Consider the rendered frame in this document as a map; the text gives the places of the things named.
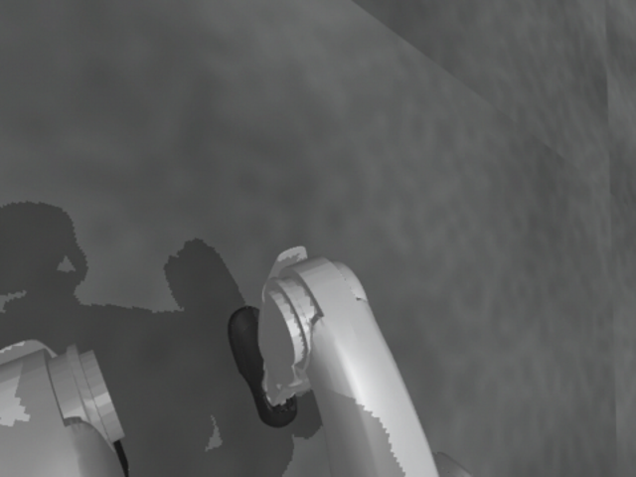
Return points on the right robot hand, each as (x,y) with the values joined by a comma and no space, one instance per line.
(448,467)

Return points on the right robot foot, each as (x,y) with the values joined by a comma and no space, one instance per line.
(242,331)

